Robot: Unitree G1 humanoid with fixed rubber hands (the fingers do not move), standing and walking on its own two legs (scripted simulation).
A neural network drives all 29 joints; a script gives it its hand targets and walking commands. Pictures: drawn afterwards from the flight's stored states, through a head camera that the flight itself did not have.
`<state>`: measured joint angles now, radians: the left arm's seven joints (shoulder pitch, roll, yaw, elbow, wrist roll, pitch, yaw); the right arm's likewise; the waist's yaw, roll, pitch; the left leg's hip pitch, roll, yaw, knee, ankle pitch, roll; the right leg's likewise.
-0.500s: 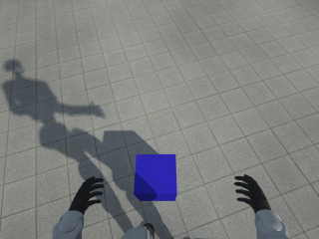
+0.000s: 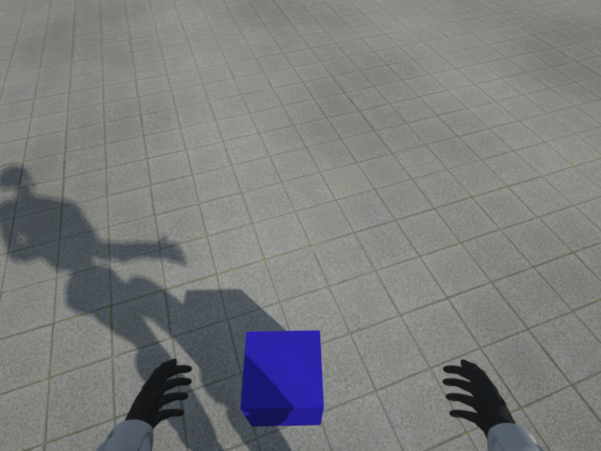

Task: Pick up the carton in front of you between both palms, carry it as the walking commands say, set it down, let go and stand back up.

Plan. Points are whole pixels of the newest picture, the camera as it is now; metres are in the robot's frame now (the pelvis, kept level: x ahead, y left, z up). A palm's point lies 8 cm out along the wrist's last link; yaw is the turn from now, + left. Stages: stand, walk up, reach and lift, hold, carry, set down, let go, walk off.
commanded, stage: let go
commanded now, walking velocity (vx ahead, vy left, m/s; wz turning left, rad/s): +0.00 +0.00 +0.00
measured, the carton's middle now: (284, 380) +0.37 +0.09 -0.65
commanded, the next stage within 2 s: stand in 0.02 s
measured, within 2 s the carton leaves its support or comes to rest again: neither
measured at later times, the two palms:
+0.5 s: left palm (98, 441) +0.13 +0.30 -0.10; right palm (528, 449) +0.14 -0.27 -0.08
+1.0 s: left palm out of the picture +0.10 +0.31 -0.10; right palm out of the picture +0.10 -0.28 -0.09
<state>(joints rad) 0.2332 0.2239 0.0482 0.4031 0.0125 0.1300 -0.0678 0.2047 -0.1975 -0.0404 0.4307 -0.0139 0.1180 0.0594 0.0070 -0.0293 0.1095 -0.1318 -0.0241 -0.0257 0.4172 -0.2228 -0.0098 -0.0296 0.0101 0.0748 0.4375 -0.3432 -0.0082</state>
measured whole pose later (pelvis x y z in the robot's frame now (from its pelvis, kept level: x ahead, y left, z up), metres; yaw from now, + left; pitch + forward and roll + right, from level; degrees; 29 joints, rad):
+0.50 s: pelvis +0.01 +0.02 +0.00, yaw -1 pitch +0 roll +0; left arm 0.24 0.34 0.05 0.67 0.04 0.02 0.02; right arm 0.14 -0.32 -0.04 0.78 -0.04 0.00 -0.02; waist 0.00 -0.05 0.00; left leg -0.24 -0.02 0.00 0.52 -0.28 0.02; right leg -0.11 0.01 0.09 0.47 -0.36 0.02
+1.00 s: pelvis -0.01 +0.02 +0.00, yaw -1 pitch -2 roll +0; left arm 0.22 0.36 0.02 0.81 0.03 0.00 0.02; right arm 0.13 -0.34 -0.03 0.91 -0.03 -0.01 -0.02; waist -0.01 -0.03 0.01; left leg -0.20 -0.02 -0.01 0.46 -0.23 0.02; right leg -0.07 0.01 0.09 0.42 -0.31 0.02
